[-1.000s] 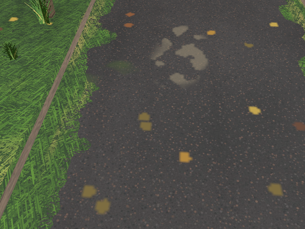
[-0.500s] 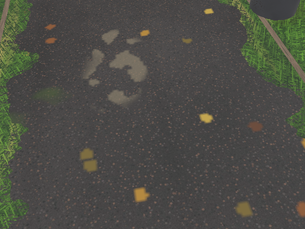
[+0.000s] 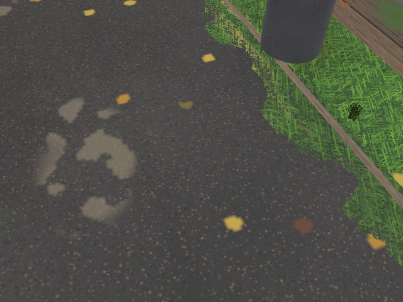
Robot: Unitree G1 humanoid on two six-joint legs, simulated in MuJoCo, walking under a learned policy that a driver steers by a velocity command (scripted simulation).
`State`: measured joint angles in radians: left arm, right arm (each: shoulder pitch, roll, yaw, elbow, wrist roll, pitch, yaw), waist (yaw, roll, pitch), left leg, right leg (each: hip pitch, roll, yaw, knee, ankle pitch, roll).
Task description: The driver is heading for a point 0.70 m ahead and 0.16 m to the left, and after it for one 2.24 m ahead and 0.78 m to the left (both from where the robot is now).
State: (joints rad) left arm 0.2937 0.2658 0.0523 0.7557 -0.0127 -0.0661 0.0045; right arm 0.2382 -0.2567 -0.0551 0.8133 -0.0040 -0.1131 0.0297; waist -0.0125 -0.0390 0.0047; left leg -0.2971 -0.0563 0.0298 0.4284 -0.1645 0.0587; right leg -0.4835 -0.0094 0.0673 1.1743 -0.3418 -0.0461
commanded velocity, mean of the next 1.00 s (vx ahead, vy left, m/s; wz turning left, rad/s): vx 0.50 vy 0.00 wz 0.25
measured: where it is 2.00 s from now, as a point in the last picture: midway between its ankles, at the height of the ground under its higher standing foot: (170, 238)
